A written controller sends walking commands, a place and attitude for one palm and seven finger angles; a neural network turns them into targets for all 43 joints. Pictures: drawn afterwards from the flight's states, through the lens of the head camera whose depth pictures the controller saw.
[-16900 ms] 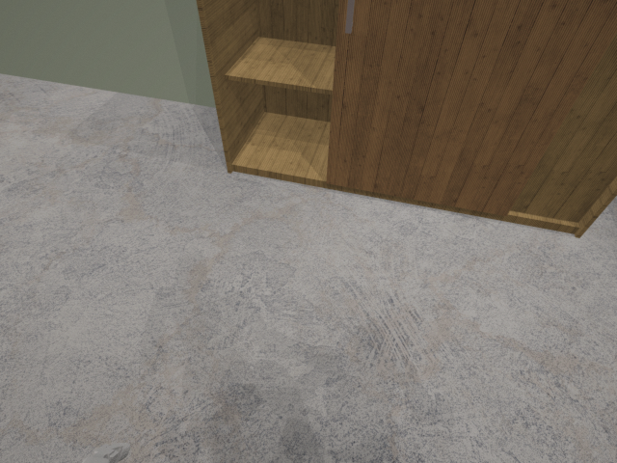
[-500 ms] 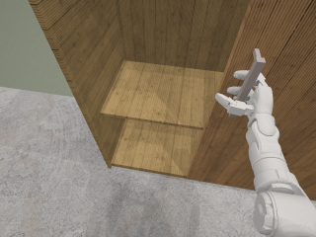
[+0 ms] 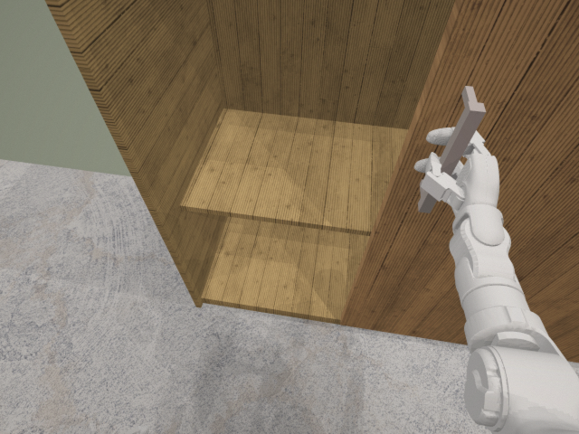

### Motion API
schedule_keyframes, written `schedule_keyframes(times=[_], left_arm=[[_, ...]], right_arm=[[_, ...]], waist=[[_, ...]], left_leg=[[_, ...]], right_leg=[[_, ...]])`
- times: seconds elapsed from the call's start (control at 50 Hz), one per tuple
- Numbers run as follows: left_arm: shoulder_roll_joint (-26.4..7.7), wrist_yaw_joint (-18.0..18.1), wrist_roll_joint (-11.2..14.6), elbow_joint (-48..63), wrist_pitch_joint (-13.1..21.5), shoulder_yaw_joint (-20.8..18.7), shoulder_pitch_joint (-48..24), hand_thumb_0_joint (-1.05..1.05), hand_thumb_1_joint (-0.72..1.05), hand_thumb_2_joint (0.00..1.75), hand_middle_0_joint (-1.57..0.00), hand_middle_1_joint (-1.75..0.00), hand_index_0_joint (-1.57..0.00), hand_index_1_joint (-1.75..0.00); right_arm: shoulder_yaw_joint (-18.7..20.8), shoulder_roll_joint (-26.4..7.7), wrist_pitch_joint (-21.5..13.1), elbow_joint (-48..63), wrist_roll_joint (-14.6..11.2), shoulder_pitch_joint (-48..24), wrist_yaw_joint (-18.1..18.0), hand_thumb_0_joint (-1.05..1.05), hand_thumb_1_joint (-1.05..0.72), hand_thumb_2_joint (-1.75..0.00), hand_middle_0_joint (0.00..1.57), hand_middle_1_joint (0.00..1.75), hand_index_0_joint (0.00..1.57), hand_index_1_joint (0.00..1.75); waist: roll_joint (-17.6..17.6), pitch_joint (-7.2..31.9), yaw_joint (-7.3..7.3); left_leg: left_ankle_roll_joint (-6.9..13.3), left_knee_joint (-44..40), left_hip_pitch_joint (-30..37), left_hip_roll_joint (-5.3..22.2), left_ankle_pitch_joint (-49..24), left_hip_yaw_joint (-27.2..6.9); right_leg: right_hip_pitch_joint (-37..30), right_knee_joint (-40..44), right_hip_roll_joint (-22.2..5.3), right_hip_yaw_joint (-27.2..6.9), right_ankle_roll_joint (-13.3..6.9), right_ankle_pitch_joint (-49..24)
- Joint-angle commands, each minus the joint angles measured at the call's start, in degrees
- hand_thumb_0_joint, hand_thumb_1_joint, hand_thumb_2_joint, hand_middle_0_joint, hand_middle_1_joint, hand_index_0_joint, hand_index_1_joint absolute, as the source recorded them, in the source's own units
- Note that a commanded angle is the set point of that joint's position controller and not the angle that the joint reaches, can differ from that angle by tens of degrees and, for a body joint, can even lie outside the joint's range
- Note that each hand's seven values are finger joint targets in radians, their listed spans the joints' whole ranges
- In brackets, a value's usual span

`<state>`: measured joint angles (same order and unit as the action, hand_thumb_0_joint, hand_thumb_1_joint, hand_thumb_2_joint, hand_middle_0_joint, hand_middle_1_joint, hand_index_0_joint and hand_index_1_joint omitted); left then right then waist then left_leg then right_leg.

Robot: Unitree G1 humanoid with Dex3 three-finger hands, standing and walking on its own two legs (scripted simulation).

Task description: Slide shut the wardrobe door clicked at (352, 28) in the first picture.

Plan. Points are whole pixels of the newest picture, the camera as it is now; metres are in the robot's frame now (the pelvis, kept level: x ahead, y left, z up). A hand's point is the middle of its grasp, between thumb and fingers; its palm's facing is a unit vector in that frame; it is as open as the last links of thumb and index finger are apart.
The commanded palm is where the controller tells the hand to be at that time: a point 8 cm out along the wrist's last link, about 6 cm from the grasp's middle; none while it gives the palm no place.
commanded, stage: grip the handle and tug to test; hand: right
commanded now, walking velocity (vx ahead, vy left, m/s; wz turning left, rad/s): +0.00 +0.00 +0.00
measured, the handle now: (444, 156) +0.51 -0.15 +0.12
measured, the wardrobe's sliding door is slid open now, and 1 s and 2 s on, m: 0.50 0.50 0.49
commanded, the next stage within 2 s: tug the door sideways, standing still in 0.48 s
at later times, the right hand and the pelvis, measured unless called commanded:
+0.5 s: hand (431, 181) +0.45 -0.12 +0.12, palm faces +0.03 +1.00 +0.00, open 5.7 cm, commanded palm +0.40 -0.18 +0.12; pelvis +0.03 +0.00 +0.01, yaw +2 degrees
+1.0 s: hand (429, 179) +0.45 -0.12 +0.12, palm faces +0.09 +1.00 +0.00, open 5.6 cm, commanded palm +0.43 -0.13 +0.12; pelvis +0.03 -0.01 +0.00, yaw -3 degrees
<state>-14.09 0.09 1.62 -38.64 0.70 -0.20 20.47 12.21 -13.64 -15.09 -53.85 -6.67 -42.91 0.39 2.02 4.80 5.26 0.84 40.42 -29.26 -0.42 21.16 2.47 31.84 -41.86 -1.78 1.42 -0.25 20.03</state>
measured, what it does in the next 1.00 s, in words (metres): stands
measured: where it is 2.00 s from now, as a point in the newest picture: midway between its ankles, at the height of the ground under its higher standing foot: outside the picture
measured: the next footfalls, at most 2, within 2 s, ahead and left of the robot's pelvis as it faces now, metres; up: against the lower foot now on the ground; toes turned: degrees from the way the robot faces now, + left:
none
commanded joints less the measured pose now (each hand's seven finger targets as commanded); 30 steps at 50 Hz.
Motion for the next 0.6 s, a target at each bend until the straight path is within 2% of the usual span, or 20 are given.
schedule_keyframes(times=[0.0,0.02,0.06,0.1,0.12,0.14,0.16,0.18,0.22,0.26,0.3,0.32,0.34,0.38,0.4,0.44,0.46,0.5,0.56,0.58], left_arm=[[-7.91,0.46,0.08,5.52,1.64,-2.77,3.01,0.00,0.90,0.90,-0.20,-0.30,-0.20,-0.30],[-7.97,0.51,0.05,5.52,1.61,-2.85,3.02,0.00,0.90,0.90,-0.20,-0.30,-0.20,-0.30],[-7.73,0.37,0.14,5.78,1.76,-2.91,2.73,0.00,0.90,0.90,-0.20,-0.30,-0.20,-0.30],[-7.82,0.15,0.08,6.25,1.87,-3.15,2.76,0.00,0.90,0.90,-0.20,-0.30,-0.20,-0.30],[-7.95,0.16,0.08,6.68,1.81,-3.18,2.50,0.00,0.90,0.90,-0.20,-0.30,-0.20,-0.30],[-7.68,0.07,0.15,7.05,1.81,-2.92,1.99,0.00,0.90,0.90,-0.20,-0.30,-0.20,-0.30],[-7.56,-0.01,0.16,7.14,1.91,-2.89,1.81,0.00,0.90,0.90,-0.20,-0.30,-0.20,-0.30],[-7.72,-0.04,0.13,7.31,1.82,-3.05,1.94,0.00,0.90,0.90,-0.20,-0.30,-0.20,-0.30],[-7.68,-0.13,0.25,8.41,1.75,-3.15,1.43,0.00,0.90,0.90,-0.20,-0.30,-0.20,-0.30],[-7.36,-0.29,0.43,8.87,1.78,-2.96,0.73,0.00,0.90,0.90,-0.20,-0.30,-0.20,-0.30],[-7.49,-0.35,0.49,9.47,1.71,-3.11,0.62,0.00,0.90,0.90,-0.20,-0.30,-0.20,-0.30],[-7.42,-0.33,0.53,9.78,1.67,-3.26,0.34,0.00,0.90,0.90,-0.20,-0.30,-0.20,-0.30],[-7.07,-0.44,0.56,10.13,1.79,-3.11,0.03,0.00,0.90,0.90,-0.20,-0.30,-0.20,-0.30],[-7.17,-0.49,0.47,10.66,1.91,-3.30,-0.21,0.00,0.90,0.90,-0.20,-0.30,-0.20,-0.30],[-7.18,-0.52,0.64,10.95,1.96,-3.30,-0.35,0.00,0.90,0.90,-0.20,-0.30,-0.20,-0.30],[-6.91,-0.45,0.80,11.56,1.99,-3.20,-1.14,0.00,0.90,0.90,-0.20,-0.30,-0.20,-0.30],[-6.78,-0.47,0.84,11.71,2.06,-3.05,-1.49,0.00,0.90,0.90,-0.20,-0.30,-0.20,-0.30],[-6.94,-0.27,0.85,11.54,1.96,-3.14,-1.52,0.00,0.90,0.90,-0.20,-0.30,-0.20,-0.30],[-6.38,-0.30,0.73,12.26,2.21,-3.22,-2.15,0.00,0.90,0.90,-0.20,-0.30,-0.20,-0.30],[-6.72,-0.12,0.69,11.64,2.00,-3.10,-1.92,0.00,0.90,0.90,-0.20,-0.30,-0.20,-0.30]], right_arm=[[0.43,-8.60,-4.31,12.72,-0.13,-27.09,0.78,0.00,-0.90,-0.90,0.45,1.40,0.45,1.40],[0.71,-9.19,-4.46,13.01,-0.06,-26.73,0.78,0.00,-0.90,-0.90,0.45,1.40,0.45,1.40],[-1.04,-6.86,-4.56,14.23,-0.13,-26.33,0.94,0.00,-0.90,-0.90,0.45,1.40,0.45,1.40],[-0.23,-7.22,-4.61,15.75,-0.38,-23.70,0.98,0.00,-0.90,-0.90,0.45,1.40,0.45,1.40],[0.65,-8.08,-4.47,16.23,-0.47,-20.85,0.96,0.00,-0.90,-0.90,0.45,1.40,0.45,1.40],[-0.99,-6.21,-4.15,17.06,-0.56,-20.30,1.18,0.00,-0.90,-0.90,0.45,1.40,0.45,1.40],[-1.01,-6.09,-3.99,18.15,-0.83,-20.68,1.23,0.00,-0.90,-0.90,0.45,1.40,0.45,1.40],[0.09,-7.24,-3.93,18.66,-0.90,-18.37,1.12,0.00,-0.90,-0.90,0.45,1.40,0.45,1.40],[0.47,-7.30,-3.44,21.62,-1.12,-13.54,1.40,0.00,-0.90,-0.90,0.45,1.40,0.45,1.40],[-0.84,-5.77,-2.64,24.04,-1.34,-12.28,1.57,0.00,-0.90,-0.90,0.45,1.40,0.45,1.40],[-0.19,-6.05,-1.86,26.08,-1.58,-8.33,1.36,0.00,-0.90,-0.90,0.45,1.40,0.45,1.40],[-0.26,-6.15,-1.42,27.90,-1.53,-6.16,1.37,0.00,-0.90,-0.90,0.45,1.40,0.45,1.40],[-1.76,-4.34,-0.97,30.24,-1.69,-5.99,1.48,0.00,-0.90,-0.90,0.45,1.40,0.45,1.40],[-0.31,-5.71,-0.04,33.08,-1.89,-0.10,1.26,0.00,-0.90,-0.90,0.45,1.40,0.45,1.40],[-0.12,-5.19,0.73,33.55,-2.22,2.07,1.29,0.00,-0.90,-0.90,0.45,1.40,0.45,1.40],[0.02,-5.73,1.73,37.77,-2.41,5.14,1.47,0.00,-0.90,-0.90,0.45,1.40,0.45,1.40],[-1.67,-3.77,2.55,38.62,-2.55,5.45,1.59,0.00,-0.90,-0.90,0.45,1.40,0.45,1.40],[-0.29,-5.03,3.81,39.29,-2.81,6.50,1.26,0.00,-0.90,-0.90,0.45,1.40,0.45,1.40],[-1.31,-3.38,4.95,44.07,-2.85,9.54,1.11,0.00,-0.90,-0.90,0.45,1.40,0.45,1.40],[-1.05,-4.90,5.33,43.23,-2.55,7.11,0.80,0.00,-0.90,-0.90,0.45,1.40,0.45,1.40]], waist=[[-1.82,19.20,1.35],[-1.74,19.27,1.21],[-0.22,19.63,1.35],[-1.13,21.74,0.55],[-1.42,22.14,-0.34],[-0.08,21.37,-0.03],[-0.77,20.65,-0.04],[-2.60,20.96,-0.69],[-1.38,22.72,-1.76],[-0.72,20.98,-1.64],[-2.62,21.23,-2.19],[-1.29,21.64,-2.66],[0.01,21.40,-2.48],[-1.81,22.06,-3.64],[-3.51,21.58,-3.52],[-1.57,21.04,-4.25],[-1.10,20.77,-3.87],[-2.93,19.66,-3.87],[-0.84,21.68,-4.46],[-2.50,20.20,-3.55]], left_leg=[[0.01,-5.01,5.17,-1.60,-21.65,-1.14],[0.06,-4.92,5.40,-1.59,-21.75,-1.14],[0.16,-4.84,4.17,-1.69,-21.83,-0.90],[0.18,-4.59,5.72,-1.73,-23.20,-0.89],[0.28,-4.43,6.62,-1.73,-23.62,-0.83],[0.23,-4.69,6.40,-1.71,-23.97,-0.90],[0.21,-4.75,6.77,-1.72,-24.41,-0.84],[0.33,-4.68,8.54,-1.68,-25.42,-0.82],[0.29,-4.32,10.11,-1.69,-28.38,-0.94],[0.30,-4.49,9.80,-1.68,-28.65,-0.54],[0.20,-4.49,11.29,-1.68,-30.79,-0.59],[0.14,-4.41,11.86,-1.58,-31.80,-0.68],[0.16,-4.43,11.86,-1.48,-32.89,-0.45],[0.17,-4.43,14.45,-1.31,-35.57,-0.39],[-0.18,-4.62,14.80,-1.29,-37.38,-0.45],[-0.19,-4.53,15.87,-0.97,-39.09,-0.42],[-0.24,-4.80,15.47,-1.01,-38.81,-0.23],[-0.39,-5.10,15.94,-0.92,-40.54,-0.23],[-0.43,-4.79,17.03,-0.56,-43.43,-0.18],[-0.41,-5.11,16.66,-0.51,-43.75,-0.26]], right_leg=[[-13.63,3.40,1.82,-1.48,-1.51,-16.56],[-13.64,3.47,1.80,-1.55,-1.50,-16.74],[-15.38,3.24,1.68,-1.54,-1.42,-17.75],[-16.15,3.20,1.63,-1.50,-1.39,-19.25],[-15.85,3.32,1.63,-1.43,-1.33,-19.67],[-15.95,3.42,1.70,-1.03,-1.37,-19.68],[-15.52,3.41,1.69,-1.09,-1.40,-19.67],[-14.75,3.45,1.73,-1.12,-1.51,-20.40],[-15.81,3.59,1.68,-0.53,-1.47,-22.88],[-16.08,3.85,1.52,-0.53,-1.35,-23.68],[-15.88,3.93,1.48,-0.35,-1.49,-25.19],[-16.33,3.95,1.43,-0.06,-1.42,-26.34],[-17.25,4.03,1.40,-0.01,-1.41,-28.12],[-17.15,3.99,1.34,0.02,-1.47,-30.82],[-17.10,4.22,1.27,0.32,-1.56,-31.37],[-17.47,4.48,1.20,0.47,-1.41,-33.44],[-18.22,4.63,1.23,0.46,-1.34,-33.87],[-17.93,4.60,1.09,0.54,-1.30,-34.63],[-20.34,4.35,1.00,0.59,-1.13,-39.51],[-19.69,4.13,1.02,0.40,-1.15,-38.85]])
